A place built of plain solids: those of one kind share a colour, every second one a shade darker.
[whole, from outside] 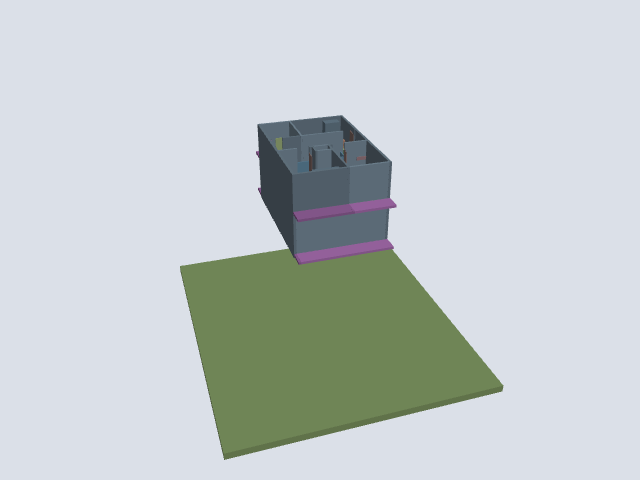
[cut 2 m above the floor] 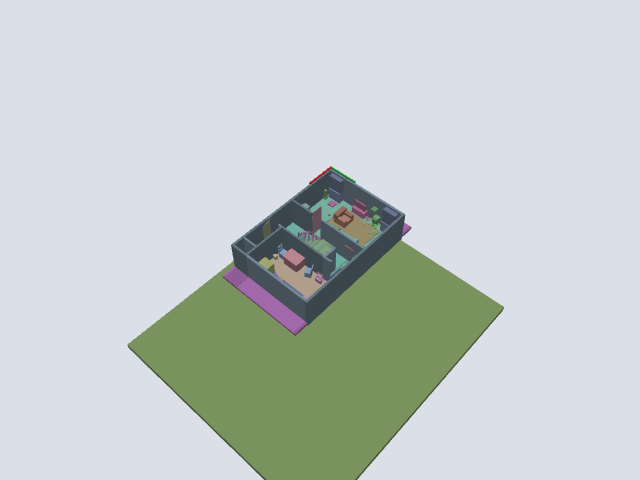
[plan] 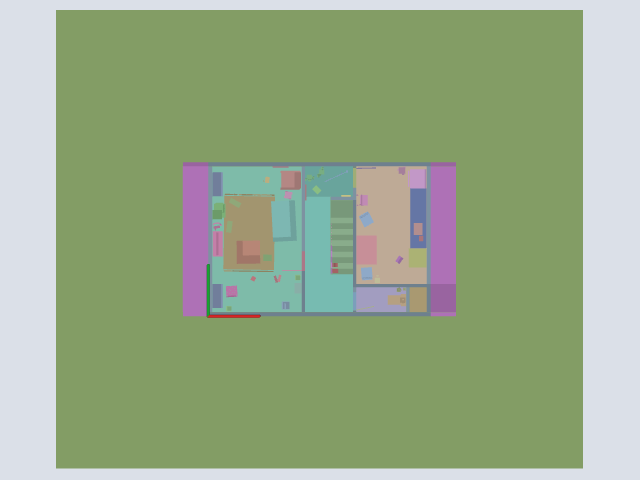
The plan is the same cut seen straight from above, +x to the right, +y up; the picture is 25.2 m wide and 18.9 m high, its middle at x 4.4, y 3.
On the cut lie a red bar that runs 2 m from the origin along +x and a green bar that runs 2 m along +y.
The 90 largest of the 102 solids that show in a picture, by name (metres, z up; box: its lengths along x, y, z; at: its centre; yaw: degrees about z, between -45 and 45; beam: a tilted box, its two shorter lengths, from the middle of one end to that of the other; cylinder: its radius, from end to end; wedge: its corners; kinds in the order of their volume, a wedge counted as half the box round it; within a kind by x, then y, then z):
{
 "under_1": {"box": [20.76, 18.06, 0.5], "at": [4.38, 3.03, -8.86]},
 "wall_1": {"box": [0.16, 2.46, 2.35], "at": [0.08, 1.39, 4.02]},
 "wall_2": {"box": [0.16, 5.74, 2.9], "at": [0.08, 3.03, 1.15]},
 "wall_3": {"box": [0.16, 3.15, 2.35], "at": [0.08, 4.33, 4.02]},
 "wall_4": {"box": [3.81, 0.13, 2.35], "at": [1.91, 2.69, 4.02]},
 "wall_5": {"box": [0.13, 0.9, 2.35], "at": [3.0, 3.2, 4.02]},
 "wall_6": {"box": [0.88, 0.13, 2.35], "at": [3.37, 3.71, 4.02]},
 "wall_7": {"box": [0.13, 1.47, 2.35], "at": [3.75, 0.9, 4.02]},
 "wall_8": {"box": [0.13, 1.62, 2.9], "at": [3.75, 0.97, 1.15]},
 "wall_9": {"box": [0.13, 0.9, 2.35], "at": [3.75, 3.2, 4.02]},
 "wall_10": {"box": [0.13, 3.34, 2.9], "at": [3.75, 4.23, 1.15]},
 "wall_11": {"box": [0.13, 1.18, 2.35], "at": [3.75, 5.31, 4.02]},
 "wall_12": {"box": [8.76, 0.16, 5.49], "at": [4.38, 0.08, 2.45]},
 "wall_13": {"box": [8.76, 0.16, 5.49], "at": [4.38, 5.98, 2.45]},
 "wall_14": {"box": [1.01, 0.13, 2.9], "at": [5.33, 4.64, 1.15]},
 "wall_15": {"box": [0.13, 2.77, 2.35], "at": [5.76, 2.38, 4.02]},
 "wall_16": {"box": [0.13, 3.3, 2.9], "at": [5.76, 2.92, 1.15]},
 "wall_17": {"box": [0.13, 1.22, 2.35], "at": [5.76, 4.51, 4.02]},
 "wall_18": {"box": [0.13, 0.36, 2.9], "at": [5.76, 4.88, 1.15]},
 "wall_19": {"box": [3.06, 0.13, 2.9], "at": [7.23, 1.21, 1.15]},
 "wall_20": {"box": [3.06, 0.13, 2.35], "at": [7.23, 3.83, 4.02]},
 "wall_21": {"box": [0.13, 0.98, 2.9], "at": [7.87, 0.65, 1.15]},
 "wall_22": {"box": [0.16, 0.98, 2.9], "at": [8.68, 0.65, 1.15]},
 "wall_23": {"box": [0.16, 3.61, 2.35], "at": [8.68, 1.97, 4.02]},
 "wall_24": {"box": [0.16, 4.63, 2.9], "at": [8.68, 3.58, 1.15]},
 "wall_25": {"box": [0.16, 2.0, 2.35], "at": [8.68, 4.9, 4.02]},
 "stair_1": {"box": [0.88, 2.93, 0.5], "at": [5.26, 3.11, -0.05]},
 "stair_2": {"box": [0.88, 2.7, 0.71], "at": [5.26, 3.22, 0.05]},
 "stair_3": {"box": [0.88, 2.48, 0.91], "at": [5.26, 3.33, 0.16]},
 "stair_4": {"box": [0.88, 2.26, 1.11], "at": [5.26, 3.44, 0.26]},
 "stair_5": {"box": [0.88, 2.03, 1.32], "at": [5.26, 3.55, 0.36]},
 "stair_6": {"box": [0.88, 1.81, 1.52], "at": [5.26, 3.67, 0.46]},
 "stair_7": {"box": [0.88, 1.59, 1.72], "at": [5.26, 3.78, 0.56]},
 "stair_8": {"box": [0.88, 1.36, 1.93], "at": [5.26, 3.89, 0.66]},
 "stair_9": {"box": [0.88, 1.14, 2.13], "at": [5.26, 4.0, 0.77]},
 "stair_10": {"box": [0.88, 0.92, 2.33], "at": [5.26, 4.11, 0.87]},
 "stair_11": {"box": [0.88, 0.69, 2.54], "at": [5.26, 4.22, 0.97]},
 "floor_living_1": {"box": [3.52, 5.74, 0.5], "at": [1.92, 3.03, -0.25]},
 "floor_kitchen_1": {"box": [2.77, 4.63, 0.5], "at": [7.21, 3.58, -0.25]},
 "floor_hall_1": {"box": [1.01, 3.03, 0.5], "at": [4.32, 3.19, -0.25]},
 "floor_hall_2": {"box": [1.89, 1.51, 0.5], "at": [4.75, 0.92, -0.25]},
 "floor_hall_3": {"box": [1.89, 1.2, 0.5], "at": [4.75, 5.3, -0.25]},
 "upper_floor_next_1": {"box": [1.0, 0.16, 0.16], "at": [-0.5, 0.08, -0.08]},
 "upper_floor_next_2": {"box": [1.0, 2.46, 0.16], "at": [-0.5, 1.39, 2.77]},
 "upper_floor_next_3": {"box": [1.0, 5.74, 0.16], "at": [-0.5, 3.03, -0.08]},
 "upper_floor_next_4": {"box": [1.0, 3.15, 0.16], "at": [-0.5, 4.33, 2.77]},
 "upper_floor_next_5": {"box": [1.0, 0.16, 0.16], "at": [-0.5, 5.98, -0.08]},
 "upper_floor_next_6": {"box": [1.0, 0.16, 0.16], "at": [-0.5, 5.98, 2.77]},
 "upper_floor_next_7": {"box": [1.0, 0.16, 0.16], "at": [9.26, 0.08, -0.08]},
 "upper_floor_next_8": {"box": [1.0, 0.98, 0.16], "at": [9.26, 0.65, -0.08]},
 "upper_floor_next_9": {"box": [1.0, 0.13, 0.16], "at": [9.26, 1.21, -0.08]},
 "upper_floor_next_10": {"box": [1.0, 4.63, 0.16], "at": [9.26, 3.58, -0.08]},
 "upper_floor_next_11": {"box": [1.0, 0.16, 0.16], "at": [9.26, 5.98, -0.08]},
 "fixture_wardrobe_bedroom_1": {"box": [0.62, 1.05, 2.2], "at": [8.29, 0.99, 3.9]},
 "china_cabinet_1": {"box": [0.33, 0.95, 1.07], "at": [0.34, 0.8, 1.36]},
 "china_cabinet_2": {"box": [0.33, 0.95, 1.07], "at": [0.34, 5.2, 1.36]},
 "china_cabinet_3": {"box": [0.4, 0.95, 0.83], "at": [0.37, 0.8, 0.41]},
 "china_cabinet_4": {"box": [0.4, 0.95, 0.83], "at": [0.37, 5.2, 0.41]},
 "floor_wc_1": {"box": [1.97, 0.98, 0.5], "at": [6.82, 0.65, -0.25]},
 "fridge_1": {"box": [0.7, 0.75, 1.72], "at": [8.24, 2.29, 0.86]},
 "sofa_1": {"box": [0.92, 0.17, 0.18], "at": [2.93, 4.46, 0.54], "yaw": 2.9},
 "sofa_2": {"box": [0.93, 1.6, 0.34], "at": [2.98, 3.75, 0.28], "yaw": 2.9},
 "sofa_3": {"box": [0.92, 0.17, 0.18], "at": [3.01, 3.03, 0.54], "yaw": 2.9},
 "sofa_4": {"box": [0.23, 1.6, 0.39], "at": [3.34, 3.76, 0.65], "yaw": 2.9},
 "kitchen_table_1": {"box": [0.71, 1.06, 0.72], "at": [6.24, 2.6, 0.36]},
 "kitchen_table_2": {"box": [0.8, 1.15, 0.028], "at": [6.24, 2.6, 0.74]},
 "armchair_club_1": {"box": [0.24, 0.87, 0.18], "at": [1.24, 2.54, 0.51], "yaw": 0.8},
 "armchair_club_2": {"box": [0.92, 0.33, 0.38], "at": [1.58, 2.23, 0.61], "yaw": 0.8},
 "armchair_club_3": {"box": [0.92, 0.9, 0.35], "at": [1.58, 2.52, 0.24], "yaw": 0.8},
 "armchair_club_4": {"box": [0.24, 0.87, 0.18], "at": [1.92, 2.54, 0.51], "yaw": 0.8},
 "range_cooker_1": {"box": [0.65, 0.76, 0.94], "at": [8.27, 5.41, 0.47]},
 "rug_1": {"box": [2.0, 2.9, 0.08], "at": [1.61, 3.28, -0.03], "yaw": -0.8},
 "floor_cup_1": {"box": [0.67, 0.98, 0.5], "at": [8.27, 0.65, -0.25]},
 "stair_guard_1": {"box": [0.08, 3.36, 0.95], "at": [4.78, 2.89, 3.32]},
 "billy_1": {"box": [0.28, 0.42, 2.02], "at": [3.53, 1.1, 1.01]},
 "tv_board_1": {"box": [0.09, 0.9, 0.52], "at": [0.36, 2.85, 0.78]},
 "tv_board_2": {"box": [0.4, 1.0, 0.48], "at": [0.37, 2.85, 0.24]},
 "armchair_frame_1": {"box": [0.74, 0.63, 0.18], "at": [3.24, 5.35, 0.32]},
 "armchair_frame_2": {"box": [0.26, 0.62, 0.41], "at": [3.52, 5.36, 0.61]},
 "counter_run_1": {"box": [0.64, 2.36, 0.038], "at": [8.27, 3.85, 0.9]},
 "dish_rack_1": {"box": [0.35, 0.47, 0.34], "at": [8.26, 3.43, 1.08]},
 "leaf_bedroom_door_1": {"box": [0.78, 0.035, 2.0], "at": [3.29, 3.98, 3.85], "yaw": -4.0},
 "leaf_living_door_1": {"box": [0.78, 0.035, 2.0], "at": [3.29, 1.8, 1.0]},
 "floor_gap_kitchen_door_1": {"box": [0.13, 0.78, 0.5], "at": [5.76, 5.45, -0.25]},
 "floor_gap_living_door_1": {"box": [0.13, 0.78, 0.5], "at": [3.75, 2.17, -0.25]},
 "leaf_wc_door_1": {"box": [0.72, 0.035, 2.0], "at": [6.18, 0.31, 1.0], "yaw": 12.0},
 "bathtub_1": {"box": [0.04, 1.01, 1.2], "at": [7.96, 4.54, 3.75]},
 "cat_tree_1": {"box": [0.45, 0.55, 0.1], "at": [0.46, 4.15, 0.0]},
 "wc_1": {"box": [0.54, 0.38, 0.09], "at": [7.34, 0.64, 0.4]},
 "kitchen_chair_1": {"box": [0.43, 0.43, 0.06], "at": [6.24, 3.79, 0.42], "yaw": 28.4}
}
